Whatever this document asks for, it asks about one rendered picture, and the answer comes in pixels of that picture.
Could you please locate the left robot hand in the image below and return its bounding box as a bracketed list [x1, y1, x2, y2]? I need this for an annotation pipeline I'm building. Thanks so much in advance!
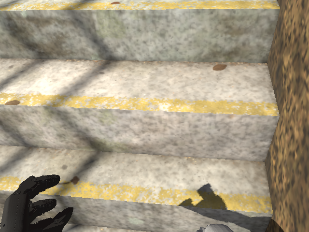
[0, 174, 73, 232]

